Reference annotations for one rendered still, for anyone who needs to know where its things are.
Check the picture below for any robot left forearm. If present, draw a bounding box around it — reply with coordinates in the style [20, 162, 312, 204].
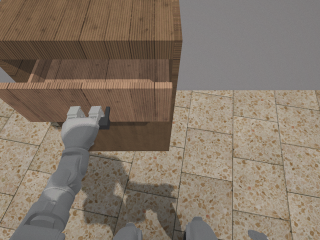
[9, 147, 90, 240]

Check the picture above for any handle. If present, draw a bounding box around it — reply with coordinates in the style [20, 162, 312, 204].
[81, 106, 111, 130]

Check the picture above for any drawer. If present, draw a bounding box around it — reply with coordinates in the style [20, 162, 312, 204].
[0, 59, 173, 122]

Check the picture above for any right robot shin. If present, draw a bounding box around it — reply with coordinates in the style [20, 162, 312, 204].
[191, 216, 203, 222]

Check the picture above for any left robot thigh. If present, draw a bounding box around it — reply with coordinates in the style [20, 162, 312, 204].
[112, 226, 143, 240]

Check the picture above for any robot left upper arm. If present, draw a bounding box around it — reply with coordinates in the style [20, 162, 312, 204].
[13, 224, 66, 240]

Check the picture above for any robot left hand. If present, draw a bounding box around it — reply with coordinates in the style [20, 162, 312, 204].
[61, 106, 105, 151]

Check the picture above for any robot right hand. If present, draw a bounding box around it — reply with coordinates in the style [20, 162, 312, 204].
[248, 229, 269, 240]

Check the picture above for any cabinet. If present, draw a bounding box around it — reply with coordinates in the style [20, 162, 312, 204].
[0, 0, 183, 152]

